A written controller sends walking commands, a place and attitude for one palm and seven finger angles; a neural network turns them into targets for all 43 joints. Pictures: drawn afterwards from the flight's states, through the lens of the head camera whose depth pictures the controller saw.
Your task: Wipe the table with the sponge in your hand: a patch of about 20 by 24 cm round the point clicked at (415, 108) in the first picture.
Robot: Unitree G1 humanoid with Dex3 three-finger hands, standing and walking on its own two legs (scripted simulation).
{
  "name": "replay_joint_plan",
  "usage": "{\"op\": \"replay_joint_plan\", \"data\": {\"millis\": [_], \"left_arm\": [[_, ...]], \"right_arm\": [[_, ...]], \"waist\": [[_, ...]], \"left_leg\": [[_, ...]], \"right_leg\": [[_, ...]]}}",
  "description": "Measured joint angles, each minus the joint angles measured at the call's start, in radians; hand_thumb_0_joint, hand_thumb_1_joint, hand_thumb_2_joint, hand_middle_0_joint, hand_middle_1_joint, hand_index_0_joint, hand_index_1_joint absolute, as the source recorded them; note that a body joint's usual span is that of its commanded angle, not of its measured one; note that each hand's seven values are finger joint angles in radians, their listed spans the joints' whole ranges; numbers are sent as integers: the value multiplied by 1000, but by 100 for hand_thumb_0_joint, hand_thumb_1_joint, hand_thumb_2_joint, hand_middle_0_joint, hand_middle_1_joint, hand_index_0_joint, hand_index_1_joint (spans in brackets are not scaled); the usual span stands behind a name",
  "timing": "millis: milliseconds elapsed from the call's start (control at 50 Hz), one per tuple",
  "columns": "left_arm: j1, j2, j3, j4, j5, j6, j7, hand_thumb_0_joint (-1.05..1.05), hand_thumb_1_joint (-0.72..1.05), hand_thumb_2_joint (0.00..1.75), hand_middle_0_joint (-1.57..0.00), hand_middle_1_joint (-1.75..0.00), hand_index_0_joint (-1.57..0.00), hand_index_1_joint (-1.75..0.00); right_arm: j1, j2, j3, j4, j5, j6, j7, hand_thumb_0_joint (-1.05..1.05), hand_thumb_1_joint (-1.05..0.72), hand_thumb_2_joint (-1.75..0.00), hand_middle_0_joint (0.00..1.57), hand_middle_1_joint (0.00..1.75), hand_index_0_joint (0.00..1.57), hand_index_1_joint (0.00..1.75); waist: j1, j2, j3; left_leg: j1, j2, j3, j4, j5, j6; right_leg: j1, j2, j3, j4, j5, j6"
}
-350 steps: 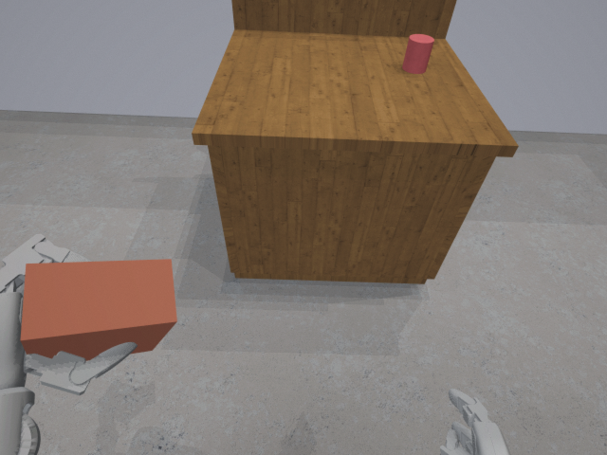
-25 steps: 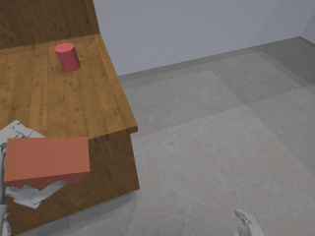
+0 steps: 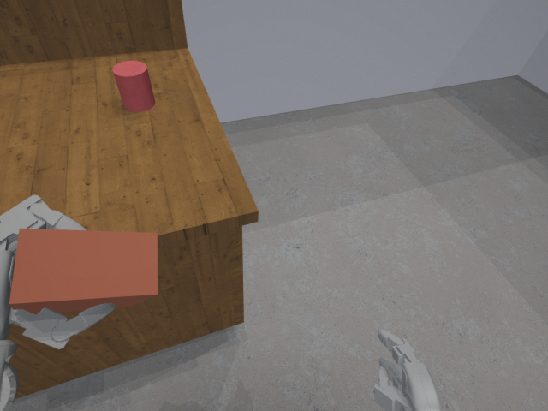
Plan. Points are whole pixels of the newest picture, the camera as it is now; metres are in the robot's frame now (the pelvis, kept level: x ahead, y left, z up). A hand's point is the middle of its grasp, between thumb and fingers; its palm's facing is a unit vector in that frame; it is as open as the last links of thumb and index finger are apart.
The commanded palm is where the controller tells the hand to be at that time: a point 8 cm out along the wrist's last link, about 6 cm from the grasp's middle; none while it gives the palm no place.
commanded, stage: shuffle to correct the standing spot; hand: left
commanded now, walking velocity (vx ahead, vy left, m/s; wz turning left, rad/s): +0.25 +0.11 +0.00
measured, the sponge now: (104, 275) +0.22 +0.21 +0.14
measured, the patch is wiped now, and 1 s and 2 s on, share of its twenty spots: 0.00 0.00 0.00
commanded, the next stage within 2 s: come to a stop and stand still in 0.96 s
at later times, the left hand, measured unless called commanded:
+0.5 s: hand (87, 189) +0.31 +0.26 +0.18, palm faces +0.36 -0.85 -0.38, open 10.2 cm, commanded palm +0.24 +0.29 +0.18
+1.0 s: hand (84, 145) +0.39 +0.29 +0.18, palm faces +0.38 -0.85 -0.37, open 10.1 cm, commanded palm +0.34 +0.34 +0.18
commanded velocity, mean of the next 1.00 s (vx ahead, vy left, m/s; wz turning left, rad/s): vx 0.19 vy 0.12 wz -0.05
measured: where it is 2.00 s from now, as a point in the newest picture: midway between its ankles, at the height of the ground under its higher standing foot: outside the picture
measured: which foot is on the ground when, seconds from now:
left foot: down 0.00-0.64, up 0.66-0.94, down 0.96-1.00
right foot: down 0.00-0.36, up 0.38-0.60, down 0.62-1.00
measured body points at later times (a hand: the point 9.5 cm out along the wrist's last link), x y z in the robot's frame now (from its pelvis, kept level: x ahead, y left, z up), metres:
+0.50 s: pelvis +0.07 +0.02 +0.00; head +0.09 +0.04 +0.45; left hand +0.29 +0.30 +0.20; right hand +0.24 -0.22 -0.07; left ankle +0.03 +0.08 -0.74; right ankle +0.06 -0.09 -0.67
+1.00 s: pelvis +0.17 +0.06 -0.02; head +0.18 +0.07 +0.43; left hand +0.36 +0.34 +0.20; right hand +0.35 -0.19 -0.08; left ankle +0.22 +0.20 -0.74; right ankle +0.18 -0.06 -0.74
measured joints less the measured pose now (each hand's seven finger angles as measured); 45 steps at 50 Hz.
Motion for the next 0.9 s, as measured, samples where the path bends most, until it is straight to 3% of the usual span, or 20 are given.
{"op": "replay_joint_plan", "data": {"millis": [100, 220, 280, 360, 460, 520, 580, 620, 640, 660, 700, 760, 820, 900], "left_arm": [[-77, -21, 60, 54, -6, 26, 27, -1, -50, 100, -74, -134, -75, -134], [-71, -118, -30, 39, 7, 48, 30, -1, -50, 100, -74, -134, -75, -134], [-50, -113, -57, 18, 9, 48, 25, -1, -50, 100, -74, -134, -75, -134], [-66, -57, -18, 6, 3, 44, 28, -1, -50, 100, -74, -134, -75, -134], [-75, -17, 48, -8, -10, 51, 37, -1, -50, 100, -73, -134, -74, -134], [-38, -17, 45, -58, -14, 48, 32, -1, -50, 100, -73, -134, -74, -134], [19, -9, 36, -95, -18, 36, 24, -1, -50, 100, -73, -134, -74, -134], [48, 20, 37, -106, -21, 35, 20, -1, -50, 100, -73, -134, -74, -134], [50, 41, 41, -107, -21, 33, 19, -1, -50, 100, -73, -134, -74, -134], [40, 45, 42, -98, -21, 29, 15, -1, -50, 100, -73, -134, -74, -134], [19, 32, 52, -74, -20, 23, 12, -1, -50, 100, -73, -134, -74, -134], [11, 2, 77, -61, -16, 22, 16, -1, -50, 100, -73, -134, -74, -134], [0, -33, 65, -69, -11, 25, 23, -1, -50, 100, -73, -134, -74, -134], [-23, -55, 14, -93, -8, 30, 31, -1, -50, 100, -73, -134, -74, -134]], "right_arm": [[16, -16, 7, 23, -7, 2, -5, 2, -90, -90, 20, 30, 21, 30], [30, -62, -16, 39, -12, 10, -8, 2, -90, -90, 20, 30, 21, 30], [19, -79, -28, 41, -10, 21, -14, 2, -90, -90, 20, 30, 21, 30], [-5, -78, -40, 42, 0, 35, -19, 2, -90, -90, 20, 30, 21, 30], [-13, -50, -54, 14, -7, 25, -2, 2, -90, -90, 20, 30, 20, 30], [16, -41, -52, 1, -1, 22, 15, 2, -90, -90, 20, 30, 20, 30], [44, -46, -46, -12, 0, 32, 15, 1, -90, -90, 20, 30, 20, 30], [62, -51, -44, -19, 3, 44, 7, 1, -90, -90, 20, 30, 20, 30], [66, -53, -44, -16, 5, 51, 3, 1, -90, -90, 20, 30, 20, 30], [52, -61, -48, 2, 5, 61, 1, 1, -90, -90, 20, 30, 20, 30], [16, -71, -55, 43, -4, 82, -1, 2, -90, -90, 20, 30, 20, 30], [-12, -76, -61, 71, -6, 98, 9, 2, -90, -90, 20, 30, 20, 30], [-18, -80, -57, 74, -9, 92, 4, 2, -90, -90, 20, 30, 20, 30], [-17, -83, -52, 68, -16, 59, -18, 2, -90, -90, 20, 30, 20, 30]], "waist": [[37, 9, -3], [40, 41, -46], [32, 49, -60], [18, 3, -41], [-21, 6, -6], [-37, 21, -8], [-48, 40, 0], [-57, 52, 9], [-61, 50, 11], [-52, 62, 23], [-29, 74, 44], [5, 56, 53], [21, 28, 46], [26, -13, 36]], "left_leg": [[-5, 6, -22, -1, 1, -3], [-24, 7, -44, 67, -65, -1], [-46, 10, -61, 137, -111, -12], [-20, -10, -30, 163, -159, 14], [58, -15, 0, 88, -156, 27], [99, -14, 3, 21, -141, 25], [123, -16, 4, 11, -157, 18], [104, -15, -8, 99, -208, 11], [59, -16, -11, 207, -233, 1], [-6, -8, -28, 364, -240, -10], [-131, -6, -78, 642, -243, -30], [-268, 27, -125, 805, -190, -51], [-316, 86, -139, 673, -114, -52], [-213, 108, -88, 320, -45, -43]], "right_leg": [[16, 9, -20, -30, 5, -6], [24, 18, -24, -6, -35, -4], [15, 31, -19, 29, -66, 2], [-8, 13, 16, 130, -126, -4], [-179, 35, -9, 535, -213, -38], [-247, 31, -73, 498, -121, -40], [-233, 31, -136, 291, -6, -45], [-168, 41, -174, 125, 85, -56], [-138, 38, -182, 93, 43, -90], [-141, 43, -190, 119, -4, -111], [-142, 50, -191, 162, -35, -119], [-119, 49, -167, 151, -26, -105], [-92, 31, -150, 108, -16, -92], [-62, -17, -129, 92, -26, -62]]}}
